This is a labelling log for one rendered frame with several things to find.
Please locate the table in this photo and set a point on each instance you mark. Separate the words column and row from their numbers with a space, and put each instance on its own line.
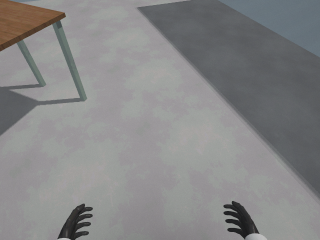
column 19, row 21

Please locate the right robot hand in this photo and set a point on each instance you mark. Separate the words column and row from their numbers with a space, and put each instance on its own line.
column 244, row 220

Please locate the left robot hand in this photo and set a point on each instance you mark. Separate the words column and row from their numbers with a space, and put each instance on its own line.
column 71, row 225

